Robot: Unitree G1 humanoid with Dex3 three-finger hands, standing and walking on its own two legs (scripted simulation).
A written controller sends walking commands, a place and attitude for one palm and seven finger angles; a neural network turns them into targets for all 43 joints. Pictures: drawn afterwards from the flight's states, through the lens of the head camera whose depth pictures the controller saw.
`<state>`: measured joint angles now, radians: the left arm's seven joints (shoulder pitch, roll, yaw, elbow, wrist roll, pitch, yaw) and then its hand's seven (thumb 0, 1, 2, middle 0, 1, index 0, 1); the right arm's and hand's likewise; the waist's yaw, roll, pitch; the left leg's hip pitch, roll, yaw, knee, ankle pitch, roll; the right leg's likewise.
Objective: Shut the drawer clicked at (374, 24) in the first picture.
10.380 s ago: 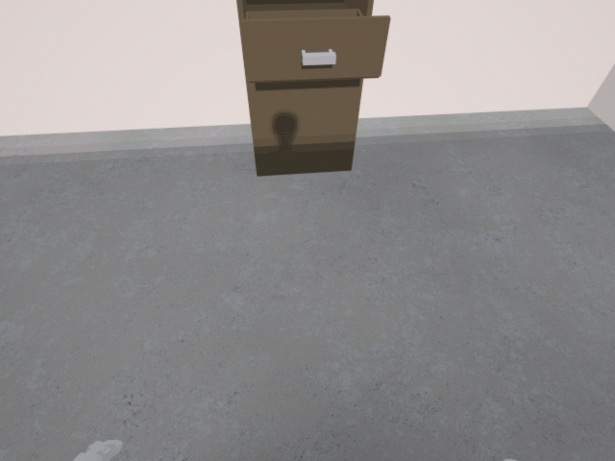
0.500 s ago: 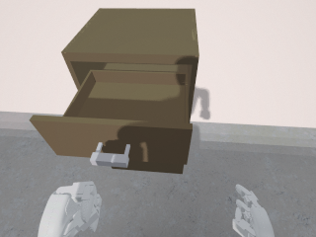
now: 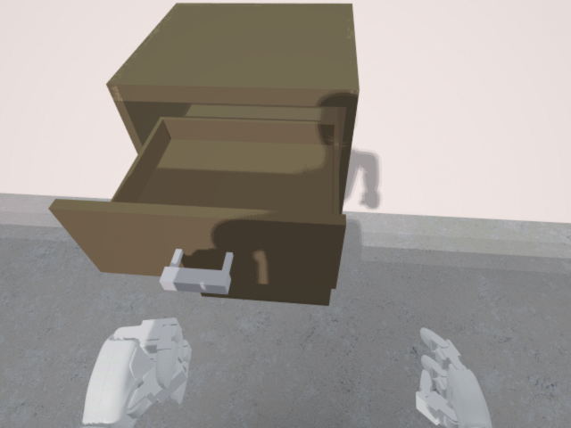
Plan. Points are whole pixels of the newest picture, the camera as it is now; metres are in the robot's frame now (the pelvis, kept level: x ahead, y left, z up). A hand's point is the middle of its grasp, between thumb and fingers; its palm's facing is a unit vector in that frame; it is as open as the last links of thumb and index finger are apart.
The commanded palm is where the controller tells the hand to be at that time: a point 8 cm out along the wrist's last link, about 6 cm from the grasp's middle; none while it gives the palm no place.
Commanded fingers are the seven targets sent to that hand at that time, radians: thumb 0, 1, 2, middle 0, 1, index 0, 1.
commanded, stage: bring the fist close to the handle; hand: left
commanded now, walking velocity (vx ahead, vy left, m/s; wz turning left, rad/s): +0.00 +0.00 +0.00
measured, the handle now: (199, 268) +0.35 +0.17 +0.01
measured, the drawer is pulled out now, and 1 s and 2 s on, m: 0.29 0.29 0.26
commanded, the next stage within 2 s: push the drawer shut in 1.16 s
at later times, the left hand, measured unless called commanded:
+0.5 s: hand (197, 344) +0.22 +0.13 +0.04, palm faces -0.02 -1.00 -0.04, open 3.2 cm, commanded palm +0.19 +0.19 +0.04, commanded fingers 0.00 0.90 0.90 -1.40 -1.60 -1.40 -1.60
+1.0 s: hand (201, 339) +0.24 +0.14 +0.02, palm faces -0.04 -1.00 -0.02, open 3.2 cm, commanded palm +0.21 +0.20 +0.02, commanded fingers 0.00 0.90 0.90 -1.40 -1.60 -1.40 -1.60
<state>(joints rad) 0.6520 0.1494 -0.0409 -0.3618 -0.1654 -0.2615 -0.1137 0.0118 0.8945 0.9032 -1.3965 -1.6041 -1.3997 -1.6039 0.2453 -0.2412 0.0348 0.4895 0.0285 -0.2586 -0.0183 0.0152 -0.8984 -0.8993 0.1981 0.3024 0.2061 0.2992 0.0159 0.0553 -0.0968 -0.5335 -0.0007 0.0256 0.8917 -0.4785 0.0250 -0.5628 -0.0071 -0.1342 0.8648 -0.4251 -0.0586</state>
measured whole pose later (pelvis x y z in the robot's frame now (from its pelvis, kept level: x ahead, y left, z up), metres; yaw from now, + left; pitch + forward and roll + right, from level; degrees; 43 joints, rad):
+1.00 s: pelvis -0.01 +0.01 -0.04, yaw -1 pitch +16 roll -1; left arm 0.35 0.15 -0.01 -0.06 -0.16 -0.38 -0.08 0.01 0.90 0.90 -1.39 -1.60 -1.40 -1.60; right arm 0.24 -0.24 0.03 0.48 0.01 -0.15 0.00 0.01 -0.90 -0.90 0.20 0.30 0.21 0.30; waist -0.02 0.04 -0.14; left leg -0.84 0.00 0.04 1.11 -0.55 0.04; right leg -0.87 -0.02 -0.12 1.07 -0.49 -0.05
